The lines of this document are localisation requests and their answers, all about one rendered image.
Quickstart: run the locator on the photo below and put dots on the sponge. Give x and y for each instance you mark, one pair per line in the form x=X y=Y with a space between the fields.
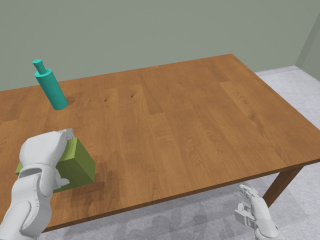
x=75 y=164

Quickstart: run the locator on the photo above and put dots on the robot left forearm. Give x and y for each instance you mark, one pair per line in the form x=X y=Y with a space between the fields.
x=30 y=210

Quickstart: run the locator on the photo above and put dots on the robot right forearm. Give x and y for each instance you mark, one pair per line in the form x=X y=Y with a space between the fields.
x=265 y=229

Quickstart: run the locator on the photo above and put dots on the table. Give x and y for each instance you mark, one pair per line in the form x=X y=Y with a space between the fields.
x=160 y=133

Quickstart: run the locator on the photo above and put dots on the right robot hand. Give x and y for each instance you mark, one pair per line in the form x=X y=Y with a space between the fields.
x=248 y=214

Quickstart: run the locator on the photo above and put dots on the left robot hand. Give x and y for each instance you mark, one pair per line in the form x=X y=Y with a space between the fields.
x=47 y=149

